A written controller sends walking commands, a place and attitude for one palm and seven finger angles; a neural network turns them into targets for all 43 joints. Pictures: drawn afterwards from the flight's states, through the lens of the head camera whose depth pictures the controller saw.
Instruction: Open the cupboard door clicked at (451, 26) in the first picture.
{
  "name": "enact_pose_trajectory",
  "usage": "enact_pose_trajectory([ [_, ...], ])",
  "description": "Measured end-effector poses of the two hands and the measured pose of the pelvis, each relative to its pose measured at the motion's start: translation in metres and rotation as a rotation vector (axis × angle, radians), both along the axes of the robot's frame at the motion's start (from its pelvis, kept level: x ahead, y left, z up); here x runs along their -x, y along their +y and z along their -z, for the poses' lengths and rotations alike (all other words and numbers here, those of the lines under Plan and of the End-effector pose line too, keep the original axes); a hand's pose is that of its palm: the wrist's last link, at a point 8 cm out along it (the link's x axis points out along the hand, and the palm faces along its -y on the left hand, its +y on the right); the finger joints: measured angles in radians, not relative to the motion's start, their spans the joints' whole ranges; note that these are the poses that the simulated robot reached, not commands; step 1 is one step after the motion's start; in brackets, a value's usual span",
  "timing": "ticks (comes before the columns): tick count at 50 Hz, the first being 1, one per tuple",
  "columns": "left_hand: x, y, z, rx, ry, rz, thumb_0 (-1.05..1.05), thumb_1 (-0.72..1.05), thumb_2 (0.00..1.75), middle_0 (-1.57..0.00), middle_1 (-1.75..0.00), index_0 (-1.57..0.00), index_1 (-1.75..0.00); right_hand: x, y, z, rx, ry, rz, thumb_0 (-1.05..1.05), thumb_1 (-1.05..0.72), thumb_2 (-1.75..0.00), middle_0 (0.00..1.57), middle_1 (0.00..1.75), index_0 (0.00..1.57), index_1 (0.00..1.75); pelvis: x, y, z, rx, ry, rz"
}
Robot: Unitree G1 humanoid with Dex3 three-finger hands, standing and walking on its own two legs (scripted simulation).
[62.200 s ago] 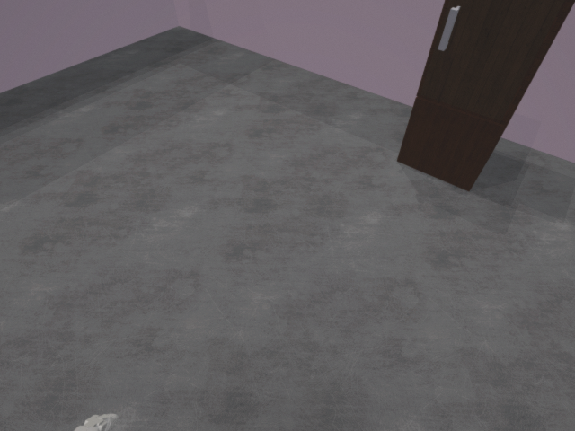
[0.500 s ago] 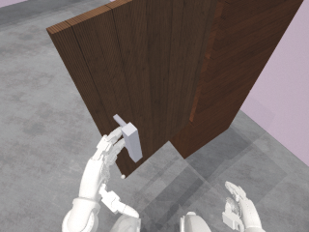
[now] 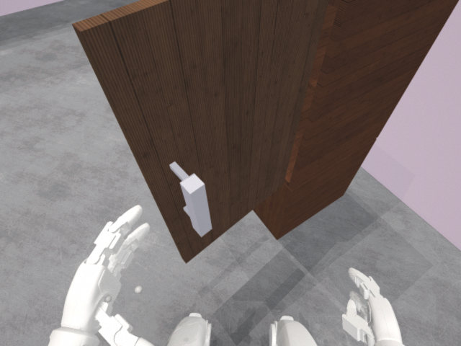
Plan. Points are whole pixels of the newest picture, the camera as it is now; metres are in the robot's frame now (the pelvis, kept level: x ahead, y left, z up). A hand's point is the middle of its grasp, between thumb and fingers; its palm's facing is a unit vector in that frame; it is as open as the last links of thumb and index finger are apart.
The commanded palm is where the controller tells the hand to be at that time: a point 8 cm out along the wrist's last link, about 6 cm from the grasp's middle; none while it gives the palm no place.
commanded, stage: draw the hand back to the body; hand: left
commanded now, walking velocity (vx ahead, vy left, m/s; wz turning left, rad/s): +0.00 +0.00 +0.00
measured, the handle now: (190, 200) +0.34 +0.09 +0.07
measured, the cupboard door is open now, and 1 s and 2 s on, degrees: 98 98 98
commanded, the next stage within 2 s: step back with the hand held close in 1.60 s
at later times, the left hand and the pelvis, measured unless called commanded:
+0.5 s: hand (83, 275) +0.20 +0.19 +0.14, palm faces -0.07 -0.99 -0.08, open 16.3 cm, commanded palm +0.17 +0.25 +0.15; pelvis +0.01 +0.02 +0.04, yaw +0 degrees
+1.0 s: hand out of the picture +0.23 +0.26 +0.21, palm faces +0.34 -0.84 -0.41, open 11.8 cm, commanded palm +0.18 +0.30 +0.24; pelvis +0.04 +0.03 +0.10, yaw -1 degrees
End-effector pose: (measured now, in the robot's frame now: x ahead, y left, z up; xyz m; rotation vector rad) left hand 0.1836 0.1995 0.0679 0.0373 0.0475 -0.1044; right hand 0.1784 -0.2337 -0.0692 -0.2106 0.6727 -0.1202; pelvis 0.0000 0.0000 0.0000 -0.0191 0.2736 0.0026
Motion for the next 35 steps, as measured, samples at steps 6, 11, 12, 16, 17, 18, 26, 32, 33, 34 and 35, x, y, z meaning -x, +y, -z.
enact_pose_trajectory([
  [6, -0.003, -0.002, -0.005, 0.004, -0.017, 0.03, -0.02, -0.5, 0.3, -0.15, -0.31, -0.15, -0.3, 0.006, 0.01, -0.002, -0.006, -0.022, 0.002, 0.01, -0.91, -0.9, 0.2, 0.3, 0.2, 0.3, 0.007, 0.006, 0.002, 0.006, -0.015, 0.004],
  [11, -0.002, 0.01, -0.03, -0.028, -0.033, -0.001, -0.02, -0.5, 0.3, -0.15, -0.31, -0.15, -0.3, 0.014, 0.02, -0.014, -0.033, -0.022, 0.017, 0.01, -0.91, -0.9, 0.2, 0.3, 0.2, 0.3, 0.007, 0.009, -0.011, 0.01, -0.05, 0.004],
  [12, -0.002, 0.013, -0.035, -0.032, -0.034, -0.008, -0.02, -0.5, 0.3, -0.15, -0.31, -0.15, -0.3, 0.015, 0.022, -0.017, -0.037, -0.023, 0.017, 0.01, -0.91, -0.9, 0.2, 0.3, 0.2, 0.3, 0.006, 0.01, -0.014, 0.011, -0.057, 0.003],
  [16, 0.0, 0.022, -0.051, -0.035, -0.028, -0.02, -0.02, -0.5, 0.3, -0.15, -0.31, -0.15, -0.3, 0.019, 0.026, -0.03, -0.04, -0.031, 0.015, 0.01, -0.91, -0.9, 0.2, 0.3, 0.2, 0.3, 0.003, 0.013, -0.026, 0.013, -0.079, 0.0],
  [17, 0.001, 0.024, -0.054, -0.035, -0.025, -0.02, -0.02, -0.5, 0.3, -0.15, -0.31, -0.15, -0.3, 0.019, 0.027, -0.033, -0.039, -0.034, 0.015, 0.01, -0.91, -0.9, 0.2, 0.3, 0.2, 0.3, 0.002, 0.014, -0.029, 0.013, -0.084, 0.0],
  [18, 0.002, 0.025, -0.056, -0.035, -0.022, -0.018, -0.02, -0.5, 0.3, -0.15, -0.31, -0.15, -0.3, 0.019, 0.027, -0.036, -0.036, -0.038, 0.015, 0.01, -0.91, -0.9, 0.2, 0.3, 0.2, 0.3, 0.001, 0.015, -0.031, 0.014, -0.089, 0.0],
  [26, 0.004, 0.046, -0.075, -0.043, -0.03, -0.037, -0.01, -0.48, 0.31, -0.15, -0.31, -0.15, -0.3, 0.009, 0.023, -0.056, -0.006, -0.073, 0.016, 0.01, -0.91, -0.9, 0.2, 0.3, 0.2, 0.3, -0.007, 0.018, -0.043, 0.02, -0.126, -0.001],
  [32, 0.006, 0.06, -0.098, -0.238, 0.024, -0.204, -0.01, -0.37, 0.35, -0.16, -0.31, -0.15, -0.3, -0.001, 0.026, -0.071, 0.014, -0.079, 0.029, 0.01, -0.91, -0.9, 0.2, 0.3, 0.2, 0.3, -0.016, 0.021, -0.059, 0.014, -0.165, 0.009],
  [33, 0.007, 0.062, -0.101, -0.262, 0.036, -0.236, -0.01, -0.34, 0.36, -0.16, -0.31, -0.16, -0.3, -0.003, 0.027, -0.074, 0.013, -0.079, 0.03, 0.01, -0.91, -0.9, 0.2, 0.3, 0.2, 0.3, -0.017, 0.021, -0.063, 0.013, -0.171, 0.01],
  [34, 0.008, 0.064, -0.105, -0.283, 0.044, -0.262, -0.01, -0.31, 0.38, -0.16, -0.31, -0.16, -0.3, -0.004, 0.029, -0.076, 0.012, -0.078, 0.031, 0.01, -0.91, -0.9, 0.2, 0.3, 0.2, 0.3, -0.019, 0.022, -0.066, 0.012, -0.178, 0.011],
  [35, 0.008, 0.066, -0.108, -0.301, 0.05, -0.286, -0.01, -0.28, 0.39, -0.16, -0.31, -0.16, -0.3, -0.005, 0.03, -0.078, 0.011, -0.076, 0.029, 0.01, -0.91, -0.9, 0.2, 0.3, 0.2, 0.3, -0.021, 0.022, -0.069, 0.01, -0.186, 0.012],
])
